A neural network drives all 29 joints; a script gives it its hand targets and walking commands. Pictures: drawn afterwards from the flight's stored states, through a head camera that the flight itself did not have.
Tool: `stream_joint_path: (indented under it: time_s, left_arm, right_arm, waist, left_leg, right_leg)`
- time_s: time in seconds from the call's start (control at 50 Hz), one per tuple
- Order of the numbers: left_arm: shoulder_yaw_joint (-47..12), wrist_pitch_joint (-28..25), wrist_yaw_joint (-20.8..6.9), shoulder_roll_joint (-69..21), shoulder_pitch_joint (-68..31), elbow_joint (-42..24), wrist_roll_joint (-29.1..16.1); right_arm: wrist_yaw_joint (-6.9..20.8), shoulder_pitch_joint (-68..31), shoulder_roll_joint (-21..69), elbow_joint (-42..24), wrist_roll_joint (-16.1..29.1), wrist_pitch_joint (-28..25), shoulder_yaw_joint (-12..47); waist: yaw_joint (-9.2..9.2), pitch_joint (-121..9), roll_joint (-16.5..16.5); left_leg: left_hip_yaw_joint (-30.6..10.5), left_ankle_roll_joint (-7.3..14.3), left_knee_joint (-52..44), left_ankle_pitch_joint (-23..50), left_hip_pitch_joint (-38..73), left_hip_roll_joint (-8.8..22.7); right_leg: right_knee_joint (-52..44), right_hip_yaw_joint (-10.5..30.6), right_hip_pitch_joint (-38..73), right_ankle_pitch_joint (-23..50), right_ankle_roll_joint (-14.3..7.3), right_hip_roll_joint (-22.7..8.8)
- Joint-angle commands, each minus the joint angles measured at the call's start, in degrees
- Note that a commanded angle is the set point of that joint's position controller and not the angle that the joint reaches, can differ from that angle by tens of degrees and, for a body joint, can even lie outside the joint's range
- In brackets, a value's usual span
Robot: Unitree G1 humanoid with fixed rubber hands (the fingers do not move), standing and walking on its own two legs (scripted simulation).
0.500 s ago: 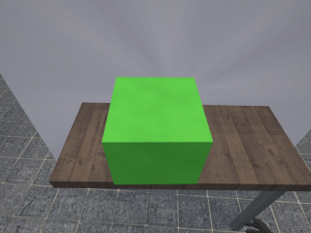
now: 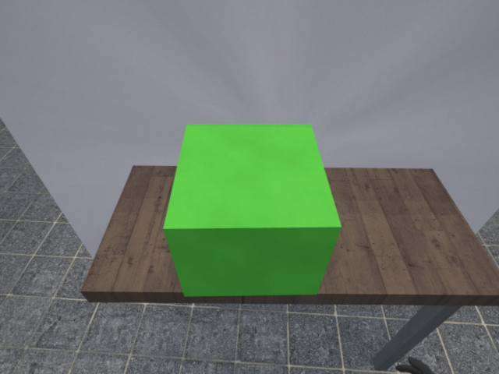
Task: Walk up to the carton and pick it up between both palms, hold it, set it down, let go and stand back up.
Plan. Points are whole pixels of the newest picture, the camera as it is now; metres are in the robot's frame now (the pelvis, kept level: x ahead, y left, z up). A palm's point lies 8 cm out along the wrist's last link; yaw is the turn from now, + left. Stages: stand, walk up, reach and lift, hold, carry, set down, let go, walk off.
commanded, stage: stand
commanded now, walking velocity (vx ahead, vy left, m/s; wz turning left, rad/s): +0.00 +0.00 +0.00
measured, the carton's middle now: (249, 207) +0.46 +0.03 +0.00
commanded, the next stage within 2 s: none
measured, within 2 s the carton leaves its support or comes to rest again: neither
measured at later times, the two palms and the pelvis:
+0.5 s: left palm out of the picture +0.08 +0.30 -0.09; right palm out of the picture +0.13 -0.27 -0.09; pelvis +0.00 +0.00 +0.00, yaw +0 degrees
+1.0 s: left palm out of the picture +0.08 +0.30 -0.09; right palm out of the picture +0.13 -0.27 -0.09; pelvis +0.00 +0.00 +0.00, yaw +0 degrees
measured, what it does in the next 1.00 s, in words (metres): stands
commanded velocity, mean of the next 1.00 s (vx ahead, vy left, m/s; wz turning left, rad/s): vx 0.00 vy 0.00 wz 0.00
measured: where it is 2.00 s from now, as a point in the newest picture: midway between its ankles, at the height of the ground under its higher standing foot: outside the picture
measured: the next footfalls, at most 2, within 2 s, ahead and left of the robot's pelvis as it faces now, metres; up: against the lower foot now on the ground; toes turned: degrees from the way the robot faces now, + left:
none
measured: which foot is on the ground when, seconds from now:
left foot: down 0.00-1.00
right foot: down 0.00-1.00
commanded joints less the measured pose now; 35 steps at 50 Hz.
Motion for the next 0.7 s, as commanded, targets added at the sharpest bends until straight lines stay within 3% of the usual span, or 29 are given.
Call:
stream_joint_path:
  time_s: [0.0,0.02,0.04,0.06,0.1,0.12,0.16,0.18,0.2,0.26,0.32,0.34,0.36,0.4,0.42,0.46,0.48,0.5,0.52,0.58,0.62,0.66,0.68]
  left_arm:
    - [4.02,-2.12,0.97,10.26,-1.02,2.18,1.23]
    - [4.22,-2.14,1.07,10.39,-2.04,2.09,1.33]
    - [4.27,-1.94,1.08,10.94,-2.25,1.93,1.29]
    - [4.41,-1.86,1.06,10.88,-1.46,2.04,1.26]
    - [4.49,-1.66,1.1,10.78,-2.98,2.21,1.2]
    - [4.4,-1.73,1.02,10.81,-1.78,2.19,1.03]
    - [4.3,-1.73,0.84,10.83,-2.93,2.47,1.3]
    - [3.99,-1.97,0.76,10.09,-1.64,2.42,1.26]
    - [4.3,-2.12,0.92,11.26,-2.84,2.33,1.42]
    - [4.34,-1.83,0.84,11.0,-3.15,2.51,1.18]
    - [3.83,-1.94,1.17,11.11,-2.04,3.23,1.18]
    - [4.04,-1.97,1.04,10.27,-3.71,2.68,1.14]
    - [3.99,-2.0,1.12,10.63,-3.32,2.87,0.94]
    - [3.87,-1.72,1.15,10.69,-4.13,3.26,1.27]
    - [4.18,-1.68,1.28,10.92,-4.1,3.4,1.46]
    - [3.73,-1.94,1.07,10.53,-3.65,3.69,1.08]
    - [4.2,-2.07,1.22,11.01,-2.34,4.23,0.74]
    - [4.08,-2.01,1.03,10.77,-3.29,3.89,1.03]
    - [4.09,-1.65,1.01,10.75,-3.15,4.05,0.77]
    - [4.01,-1.71,0.93,10.76,-3.28,4.25,0.85]
    - [4.17,-2.01,0.96,10.37,-4.81,3.7,0.93]
    - [4.29,-1.98,0.92,11.19,-3.94,4.11,1.14]
    - [4.08,-1.85,0.9,10.22,-4.54,3.97,1.09]
  right_arm:
    - [-0.51,-4.05,-14.18,1.18,-5.05,-1.04,-4.38]
    - [-0.32,-4.57,-13.32,1.0,-5.4,-1.18,-4.16]
    - [-0.34,-3.8,-13.67,1.3,-5.51,-1.13,-4.51]
    - [-0.44,-4.43,-13.9,1.53,-5.45,-1.13,-4.47]
    - [-0.44,-3.83,-13.62,1.83,-5.0,-1.22,-4.01]
    - [-0.3,-4.14,-14.04,1.88,-4.9,-1.24,-4.29]
    - [-0.15,-4.4,-13.5,2.06,-5.12,-1.12,-4.17]
    - [-0.01,-4.61,-13.52,1.64,-5.04,-1.36,-4.16]
    - [-0.25,-4.95,-12.86,2.05,-5.06,-1.24,-3.85]
    - [-0.62,-3.54,-13.91,2.27,-4.81,-1.26,-3.85]
    - [-0.49,-3.94,-13.82,2.3,-5.0,-1.01,-4.29]
    - [-0.89,-5.34,-13.98,2.47,-5.08,-1.2,-4.05]
    - [-0.57,-4.79,-13.5,2.19,-5.03,-1.08,-4.07]
    - [-0.61,-4.79,-13.15,2.25,-5.21,-1.18,-4.15]
    - [-0.48,-3.61,-13.63,2.43,-4.94,-1.08,-4.05]
    - [-0.47,-4.05,-13.42,2.4,-5.39,-1.03,-4.32]
    - [-0.25,-4.08,-13.19,2.34,-5.14,-1.26,-4.07]
    - [-0.49,-3.36,-13.82,2.52,-5.32,-1.46,-4.46]
    - [-0.55,-3.91,-14.43,3.4,-5.1,-1.36,-4.45]
    - [-0.62,-3.85,-13.88,2.72,-4.97,-1.31,-4.37]
    - [-0.54,-4.1,-13.3,3.26,-4.83,-1.23,-4.09]
    - [-0.68,-5.54,-13.77,2.42,-5.16,-0.92,-4.32]
    - [-0.78,-5.68,-13.91,2.17,-5.26,-1.02,-4.38]
  waist:
    - [-1.74,1.16,6.32]
    - [-2.23,1.24,6.14]
    - [-1.88,-0.44,4.69]
    - [-0.91,-1.27,5.33]
    - [-1.55,2.37,4.52]
    - [-1.24,0.82,5.85]
    - [-1.62,0.1,4.72]
    - [-1.29,-0.82,6.9]
    - [-1.72,0.27,4.88]
    - [-1.47,0.43,7.13]
    - [-2.04,1.17,3.89]
    - [-1.24,-0.12,6.29]
    - [-1.8,0.8,6.54]
    - [-1.75,0.97,4.52]
    - [-2.46,1.3,6.06]
    - [-2.2,-0.11,4.01]
    - [-1.64,0.49,5.91]
    - [-1.26,1.11,3.95]
    - [-1.0,0.6,5.1]
    - [-1.9,1.71,3.26]
    - [-2.17,0.21,5.7]
    - [-1.84,0.89,4.58]
    - [-1.63,-0.49,6.15]
  left_leg:
    - [-6.4,3.69,-2.91,10.93,6.39,5.38]
    - [-6.43,3.77,-2.78,11.15,5.96,5.15]
    - [-6.59,3.38,-3.71,11.15,5.79,4.92]
    - [-6.42,3.68,-3.17,12.51,7.34,5.51]
    - [-6.38,3.46,-3.67,11.66,5.05,4.96]
    - [-6.57,3.53,-3.4,10.9,6.64,5.2]
    - [-6.45,3.23,-3.89,10.65,6.24,5.09]
    - [-6.93,3.54,-3.6,10.33,6.81,5.39]
    - [-6.83,3.26,-3.78,11.59,6.32,5.26]
    - [-6.79,3.27,-4.33,11.57,5.53,5.41]
    - [-6.96,3.47,-3.8,12.53,6.63,5.43]
    - [-6.47,3.55,-3.47,12.42,6.55,5.61]
    - [-6.74,3.65,-4.01,12.27,5.58,5.57]
    - [-6.14,2.94,-3.4,11.0,6.35,5.14]
    - [-6.45,3.11,-3.92,11.56,5.54,5.0]
    - [-6.57,3.02,-4.51,11.51,6.56,5.06]
    - [-6.7,3.36,-4.22,12.58,6.13,5.24]
    - [-7.08,3.47,-3.86,13.26,5.49,5.36]
    - [-6.88,3.08,-4.49,12.28,6.35,5.19]
    - [-6.34,3.02,-3.52,12.58,7.06,5.3]
    - [-6.56,3.44,-4.01,11.66,6.17,5.75]
    - [-6.8,3.47,-4.2,12.41,6.39,5.66]
    - [-7.09,3.69,-3.82,12.91,6.52,5.8]
  right_leg:
    - [-6.43,7.67,-5.21,11.09,-1.08,-8.95]
    - [-6.07,6.84,-5.22,11.44,-0.92,-8.58]
    - [-5.94,5.93,-3.6,11.4,-0.85,-8.16]
    - [-5.7,6.7,-3.35,11.44,-0.85,-8.22]
    - [-5.98,6.91,-4.96,11.16,-1.16,-8.65]
    - [-6.24,6.86,-3.98,10.98,-1.07,-8.5]
    - [-5.79,6.04,-4.42,10.36,-0.82,-8.23]
    - [-5.78,6.56,-4.03,9.91,-0.98,-8.35]
    - [-6.16,6.62,-3.99,10.89,-0.82,-8.38]
    - [-5.92,7.08,-3.92,10.35,-0.91,-8.77]
    - [-6.16,6.58,-4.79,12.2,-1.04,-8.46]
    - [-6.36,7.01,-3.58,13.03,-0.93,-8.67]
    - [-6.23,6.74,-3.71,12.43,-1.02,-8.96]
    - [-6.56,6.34,-4.53,11.91,-0.9,-8.47]
    - [-6.72,7.0,-4.27,11.38,-1.25,-8.92]
    - [-6.15,6.19,-3.59,12.09,-0.8,-8.33]
    - [-6.03,6.71,-3.44,12.16,-0.89,-8.5]
    - [-6.31,6.03,-3.57,11.59,-0.9,-8.31]
    - [-6.4,6.13,-3.31,11.51,-1.01,-8.47]
    - [-7.04,6.4,-4.83,12.3,-0.84,-8.76]
    - [-6.75,6.57,-3.23,12.34,-0.86,-8.81]
    - [-6.79,6.53,-3.84,12.87,-0.67,-8.54]
    - [-6.35,6.53,-2.67,12.47,-0.75,-8.83]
